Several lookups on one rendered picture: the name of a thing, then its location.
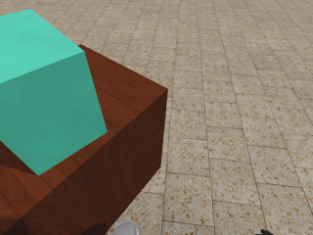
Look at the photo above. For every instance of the left robot thigh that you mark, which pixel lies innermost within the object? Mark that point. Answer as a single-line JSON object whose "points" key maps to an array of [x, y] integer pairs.
{"points": [[127, 228]]}

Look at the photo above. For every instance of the robot left shin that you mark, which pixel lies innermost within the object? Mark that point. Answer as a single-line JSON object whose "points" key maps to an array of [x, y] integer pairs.
{"points": [[127, 221]]}

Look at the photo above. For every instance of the pedestal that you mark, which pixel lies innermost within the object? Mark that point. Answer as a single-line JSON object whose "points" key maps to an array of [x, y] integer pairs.
{"points": [[87, 192]]}

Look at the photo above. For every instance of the carton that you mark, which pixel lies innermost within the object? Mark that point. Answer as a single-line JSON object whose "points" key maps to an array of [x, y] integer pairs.
{"points": [[49, 108]]}

